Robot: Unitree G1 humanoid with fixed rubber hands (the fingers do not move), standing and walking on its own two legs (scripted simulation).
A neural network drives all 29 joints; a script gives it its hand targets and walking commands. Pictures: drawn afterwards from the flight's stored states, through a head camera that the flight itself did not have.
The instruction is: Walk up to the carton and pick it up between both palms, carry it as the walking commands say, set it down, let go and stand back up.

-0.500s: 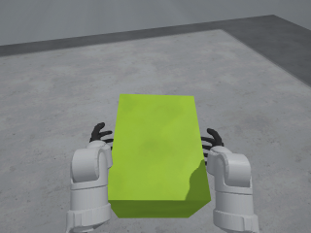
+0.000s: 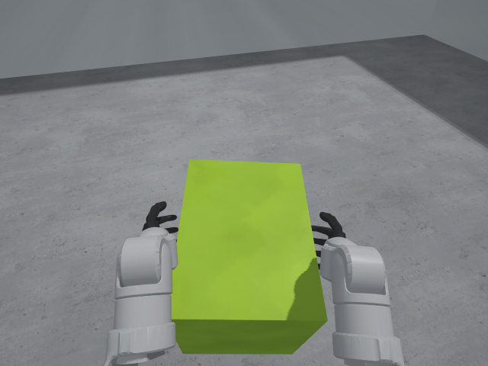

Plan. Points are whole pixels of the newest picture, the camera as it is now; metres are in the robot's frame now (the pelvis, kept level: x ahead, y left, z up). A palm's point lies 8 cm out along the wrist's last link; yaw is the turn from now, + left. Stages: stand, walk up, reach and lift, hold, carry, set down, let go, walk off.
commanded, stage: carry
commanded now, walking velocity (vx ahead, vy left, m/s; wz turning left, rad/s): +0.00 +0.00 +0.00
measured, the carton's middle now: (241, 258) +0.33 +0.01 -0.02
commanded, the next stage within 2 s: hold in 0.48 s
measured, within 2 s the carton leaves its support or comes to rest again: neither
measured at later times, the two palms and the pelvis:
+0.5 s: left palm (155, 247) +0.29 +0.15 +0.07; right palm (331, 256) +0.29 -0.14 +0.06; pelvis +0.00 +0.00 +0.00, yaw +0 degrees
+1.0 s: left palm (143, 278) +0.26 +0.17 +0.04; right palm (320, 262) +0.28 -0.12 +0.05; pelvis -0.04 +0.00 +0.00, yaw +1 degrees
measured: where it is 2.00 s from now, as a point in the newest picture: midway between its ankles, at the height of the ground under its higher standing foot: outside the picture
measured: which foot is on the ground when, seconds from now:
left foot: down 0.00-1.00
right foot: down 0.00-1.00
